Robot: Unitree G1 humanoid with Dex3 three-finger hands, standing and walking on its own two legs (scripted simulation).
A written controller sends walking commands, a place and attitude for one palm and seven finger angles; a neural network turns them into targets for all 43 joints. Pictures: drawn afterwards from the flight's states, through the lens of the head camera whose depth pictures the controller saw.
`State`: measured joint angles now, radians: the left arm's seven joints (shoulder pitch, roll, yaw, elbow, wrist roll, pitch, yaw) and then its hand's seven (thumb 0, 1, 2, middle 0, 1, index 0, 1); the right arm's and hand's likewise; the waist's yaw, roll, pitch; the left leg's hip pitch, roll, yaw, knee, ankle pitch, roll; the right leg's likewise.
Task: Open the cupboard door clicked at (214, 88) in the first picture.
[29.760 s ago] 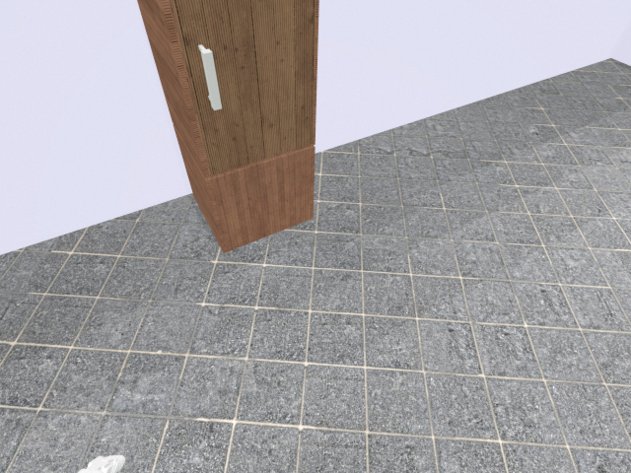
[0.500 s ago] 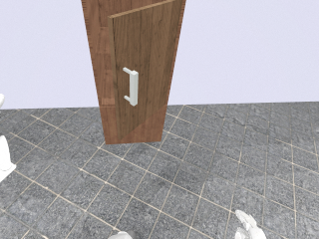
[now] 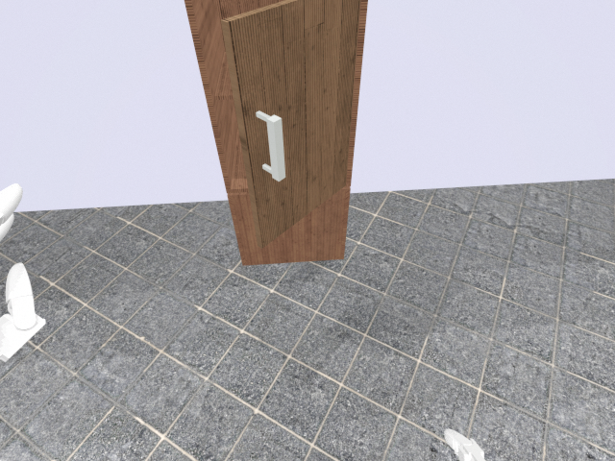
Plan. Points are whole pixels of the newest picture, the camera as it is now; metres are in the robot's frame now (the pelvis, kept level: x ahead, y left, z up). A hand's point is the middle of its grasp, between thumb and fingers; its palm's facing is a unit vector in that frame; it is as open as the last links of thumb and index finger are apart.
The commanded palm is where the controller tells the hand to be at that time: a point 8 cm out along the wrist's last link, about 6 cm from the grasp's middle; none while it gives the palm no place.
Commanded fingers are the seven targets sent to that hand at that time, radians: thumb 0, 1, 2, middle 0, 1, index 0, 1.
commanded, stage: stop stepping back and stand still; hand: left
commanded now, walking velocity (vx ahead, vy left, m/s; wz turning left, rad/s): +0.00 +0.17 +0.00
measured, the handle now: (270, 146) +0.74 +0.13 +0.01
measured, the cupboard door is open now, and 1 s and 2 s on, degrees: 43 43 43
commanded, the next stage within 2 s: let the arm hang, fingers relaxed in 1.32 s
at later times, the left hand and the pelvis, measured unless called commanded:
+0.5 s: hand (64, 288) +0.22 +0.24 +0.20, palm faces +0.42 -0.73 -0.53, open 7.4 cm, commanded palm +0.16 +0.28 +0.20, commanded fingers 0.00 0.90 0.90 -0.20 -0.30 -0.20 -0.30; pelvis +0.02 -0.02 +0.02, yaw +0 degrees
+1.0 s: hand (21, 300) +0.22 +0.29 +0.18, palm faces +0.38 -0.78 -0.49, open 7.4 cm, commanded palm +0.16 +0.33 +0.20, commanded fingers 0.00 0.90 0.90 -0.20 -0.30 -0.20 -0.30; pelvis +0.02 +0.03 +0.03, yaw -1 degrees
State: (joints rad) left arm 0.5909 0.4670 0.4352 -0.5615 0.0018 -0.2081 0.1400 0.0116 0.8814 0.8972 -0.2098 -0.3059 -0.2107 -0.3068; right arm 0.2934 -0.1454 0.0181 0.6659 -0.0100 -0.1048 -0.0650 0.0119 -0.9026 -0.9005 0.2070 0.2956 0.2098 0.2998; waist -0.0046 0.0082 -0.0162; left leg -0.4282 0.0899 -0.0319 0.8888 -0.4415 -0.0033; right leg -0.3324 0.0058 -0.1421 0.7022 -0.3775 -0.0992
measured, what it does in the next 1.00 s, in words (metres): steps on the spot: left foot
